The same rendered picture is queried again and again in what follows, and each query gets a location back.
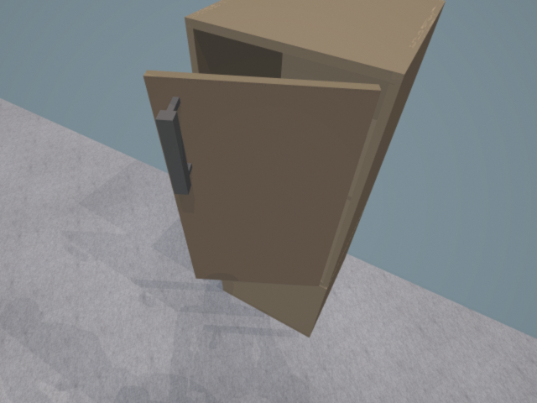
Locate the handle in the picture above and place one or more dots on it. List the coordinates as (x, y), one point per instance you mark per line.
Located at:
(171, 139)

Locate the cupboard door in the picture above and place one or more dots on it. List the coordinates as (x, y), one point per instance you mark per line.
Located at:
(273, 161)

